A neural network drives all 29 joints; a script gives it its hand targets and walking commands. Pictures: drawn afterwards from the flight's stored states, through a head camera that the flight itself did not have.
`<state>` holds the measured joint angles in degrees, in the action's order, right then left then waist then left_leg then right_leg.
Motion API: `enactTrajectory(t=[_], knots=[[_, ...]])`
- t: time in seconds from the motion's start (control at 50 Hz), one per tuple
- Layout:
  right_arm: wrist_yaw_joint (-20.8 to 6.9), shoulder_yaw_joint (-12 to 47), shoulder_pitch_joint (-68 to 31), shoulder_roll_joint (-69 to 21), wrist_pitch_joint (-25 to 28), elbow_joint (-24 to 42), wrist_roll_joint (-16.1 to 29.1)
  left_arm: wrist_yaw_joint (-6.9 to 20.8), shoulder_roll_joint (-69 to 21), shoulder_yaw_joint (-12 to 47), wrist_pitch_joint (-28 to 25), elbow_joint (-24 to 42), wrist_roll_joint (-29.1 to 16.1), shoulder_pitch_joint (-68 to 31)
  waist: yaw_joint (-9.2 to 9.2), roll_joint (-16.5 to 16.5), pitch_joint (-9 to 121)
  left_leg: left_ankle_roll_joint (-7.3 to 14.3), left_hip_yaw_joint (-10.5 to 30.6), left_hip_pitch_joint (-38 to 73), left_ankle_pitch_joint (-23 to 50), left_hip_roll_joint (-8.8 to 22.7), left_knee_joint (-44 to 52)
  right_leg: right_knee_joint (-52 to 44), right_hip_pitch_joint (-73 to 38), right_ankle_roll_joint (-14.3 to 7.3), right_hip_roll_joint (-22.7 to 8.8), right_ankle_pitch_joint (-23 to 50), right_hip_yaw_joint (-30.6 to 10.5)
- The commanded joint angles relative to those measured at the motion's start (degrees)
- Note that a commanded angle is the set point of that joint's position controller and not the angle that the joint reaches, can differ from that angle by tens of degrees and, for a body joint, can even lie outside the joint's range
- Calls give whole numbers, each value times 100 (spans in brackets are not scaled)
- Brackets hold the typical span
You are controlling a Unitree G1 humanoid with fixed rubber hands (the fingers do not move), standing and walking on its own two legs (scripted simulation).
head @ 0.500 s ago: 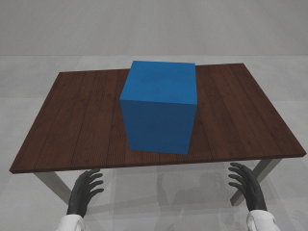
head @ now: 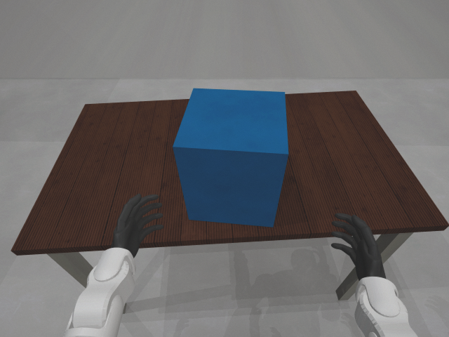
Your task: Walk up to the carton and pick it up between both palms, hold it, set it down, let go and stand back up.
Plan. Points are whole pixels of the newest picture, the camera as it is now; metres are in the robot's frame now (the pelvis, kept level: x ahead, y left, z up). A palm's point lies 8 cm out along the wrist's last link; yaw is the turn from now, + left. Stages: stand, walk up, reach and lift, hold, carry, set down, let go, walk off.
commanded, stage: reach and lift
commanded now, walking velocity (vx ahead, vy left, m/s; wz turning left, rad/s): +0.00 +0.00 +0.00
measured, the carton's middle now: (234, 159) +0.50 +0.03 +0.01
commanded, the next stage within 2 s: none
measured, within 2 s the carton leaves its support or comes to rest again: neither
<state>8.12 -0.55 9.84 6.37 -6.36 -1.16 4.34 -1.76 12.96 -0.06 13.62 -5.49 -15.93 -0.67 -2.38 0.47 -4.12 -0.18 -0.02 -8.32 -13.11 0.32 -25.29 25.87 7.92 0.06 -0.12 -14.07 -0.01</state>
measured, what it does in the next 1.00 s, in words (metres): stands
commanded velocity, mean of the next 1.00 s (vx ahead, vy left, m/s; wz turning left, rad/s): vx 0.00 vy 0.00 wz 0.00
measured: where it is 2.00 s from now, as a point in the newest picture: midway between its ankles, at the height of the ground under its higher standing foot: outside the picture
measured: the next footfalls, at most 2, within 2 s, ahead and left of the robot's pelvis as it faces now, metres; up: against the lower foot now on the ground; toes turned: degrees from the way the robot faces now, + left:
none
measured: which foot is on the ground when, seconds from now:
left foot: down 0.00-1.00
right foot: down 0.00-1.00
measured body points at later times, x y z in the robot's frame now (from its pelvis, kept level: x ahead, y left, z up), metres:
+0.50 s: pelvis +0.00 +0.00 +0.00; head +0.00 +0.00 +0.45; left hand +0.35 +0.21 +0.10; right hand +0.34 -0.16 +0.08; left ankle +0.01 +0.12 -0.74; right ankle +0.00 -0.12 -0.74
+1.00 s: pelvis -0.01 +0.00 +0.00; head +0.01 +0.00 +0.45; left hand +0.42 +0.20 +0.13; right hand +0.40 -0.18 +0.12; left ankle +0.01 +0.12 -0.74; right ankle +0.00 -0.12 -0.74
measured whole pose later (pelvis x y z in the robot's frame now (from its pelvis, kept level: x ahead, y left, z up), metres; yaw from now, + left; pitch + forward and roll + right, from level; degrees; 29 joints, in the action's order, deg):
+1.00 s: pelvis -0.01 +0.00 +0.00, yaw +0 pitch +0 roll +0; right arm 10.3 -0.9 -36.0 10.9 -16.4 -31.6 7.5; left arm -3.3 15.9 -4.4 23.1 -41.1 -14.0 -46.3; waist -0.1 0.5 -1.8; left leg -0.2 0.0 -13.4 -11.9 0.3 -25.3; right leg 25.9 13.0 0.1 -0.1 -12.9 0.0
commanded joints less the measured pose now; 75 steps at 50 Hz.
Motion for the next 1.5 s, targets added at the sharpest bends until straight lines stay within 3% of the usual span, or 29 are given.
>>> enactTrajectory(t=[0.0, 0.08, 0.14, 0.32, 0.38, 0.54, 0.62, 0.74, 0.98, 1.06, 1.12, 1.24, 1.32, 1.36, 1.38, 1.42, 1.44, 1.48], knots=[[61, -192, -2553, 766, 120, 1508, 877, 22, 1193, -602, 37, 1360, 153, -2164, 24, -240, 1713, -55, -282, 486, 1441, -40, 639, -576, -546, 127, 72, 1573, -319], [153, -357, -3023, 836, -78, 1071, 836, 89, 1261, -757, 329, 901, 238, -2669, 107, -164, 1734, -29, -267, 477, 1299, -19, 659, -609, -562, 147, 71, 1509, -324], [192, -389, -3412, 876, -231, 672, 914, 119, 1202, -810, 518, 772, 334, -3102, 145, -289, 1736, -65, -290, 501, 1419, -14, 635, -592, -592, 147, 99, 1638, -295], [313, -590, -4684, 1068, -476, 159, 898, 112, 1302, -901, 898, 339, 405, -4257, 261, -294, 2090, -70, -280, 402, 1510, -7, 577, -530, -709, 185, 160, 1821, -181], [321, -588, -5290, 1079, -546, -21, 903, 62, 1363, -921, 941, 105, 375, -4831, 237, -242, 2182, -35, -302, 255, 1273, -29, 583, -538, -706, 206, 150, 1646, -186], [339, -695, -6106, 1284, -662, -591, 925, -28, 1533, -891, 1041, -388, 384, -5677, 354, -218, 2593, -59, -307, 216, 1510, -67, 487, -487, -789, 224, 184, 2055, -118], [314, -694, -6623, 1387, -732, -1026, 962, -68, 1685, -883, 1011, -973, 414, -6193, 357, -168, 2693, -56, -289, 60, 1466, -70, 474, -474, -804, 220, 186, 2086, -97], [288, -796, -7431, 1591, -734, -1419, 988, -114, 1794, -685, 840, -1517, 276, -6995, 482, -191, 3211, -95, -238, -23, 1614, -57, 378, -404, -717, 202, 194, 2230, -72], [221, -593, -8904, 1710, -590, -2266, 1127, -223, 2090, -452, 322, -2766, 42, -8345, 380, -143, 4682, -143, -253, -171, 2063, -59, 45, -219, -369, 220, 206, 2729, -10], [237, -633, -9311, 1735, -512, -2627, 1132, -253, 2120, -320, 83, -3143, -86, -8819, 433, -215, 5171, -191, -232, -142, 2192, -38, -96, -140, -189, 204, 220, 2862, 51], [267, -658, -9638, 1734, -471, -2967, 1060, -242, 2175, -263, -82, -3839, -165, -9045, 477, -57, 5278, -176, -243, -308, 2133, -27, -140, -105, -134, 211, 208, 2926, 48], [258, -820, -10305, 1832, -295, -3635, 983, -313, 2329, -182, -434, -4396, -261, -9943, 496, -231, 6024, -318, -211, -152, 2472, 7, -382, -50, 211, 171, 261, 3110, 133], [230, -869, -10528, 1964, -255, -4295, 950, -322, 2240, 110, -501, -4968, -363, -10244, 609, -429, 5916, -409, -118, 23, 2507, 48, -428, -154, 574, 89, 281, 2893, 220], [216, -829, -10766, 1966, -228, -4336, 959, -348, 2293, 137, -568, -5283, -439, -10368, 540, -253, 6023, -365, -132, -140, 2345, 52, -432, -130, 608, 92, 285, 2800, 224], [198, -786, -10738, 1999, -195, -4378, 1036, -339, 2200, 220, -586, -5277, -492, -10286, 550, -339, 6020, -412, -102, 24, 2671, 60, -482, -119, 627, 83, 302, 2998, 234], [156, -732, -10648, 1973, -195, -4753, 1070, -334, 2143, 257, -624, -5605, -459, -10266, 526, -379, 5833, -424, -83, 25, 2570, 88, -480, -161, 791, 57, 308, 2762, 240], [155, -801, -10521, 1971, -156, -4866, 994, -322, 2085, 293, -648, -5565, -415, -10216, 598, -458, 5841, -450, -43, 132, 2679, 103, -482, -181, 846, 50, 322, 2788, 274], [131, -675, -10531, 1921, -61, -4812, 1057, -304, 2016, 246, -705, -5698, -417, -10108, 496, -380, 5844, -441, -63, 89, 2773, 83, -520, -185, 815, 66, 333, 2849, 251]])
